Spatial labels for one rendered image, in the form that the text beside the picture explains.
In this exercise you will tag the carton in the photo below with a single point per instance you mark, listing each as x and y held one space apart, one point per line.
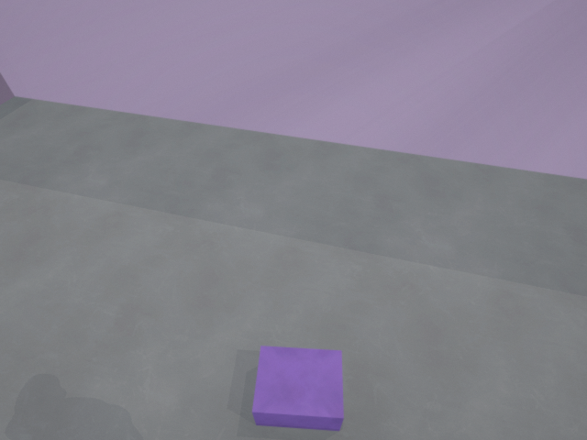
299 388

